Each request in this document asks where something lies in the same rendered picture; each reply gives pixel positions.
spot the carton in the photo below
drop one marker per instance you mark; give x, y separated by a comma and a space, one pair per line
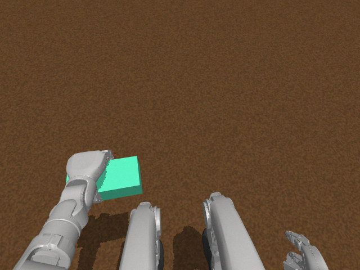
121, 177

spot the right robot hand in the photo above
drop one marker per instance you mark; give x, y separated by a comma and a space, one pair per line
310, 258

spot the left robot hand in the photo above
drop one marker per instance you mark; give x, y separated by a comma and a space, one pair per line
90, 164

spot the right robot foot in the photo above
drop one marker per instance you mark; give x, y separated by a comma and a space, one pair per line
206, 247

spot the left robot arm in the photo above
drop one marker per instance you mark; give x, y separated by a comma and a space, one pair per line
54, 247

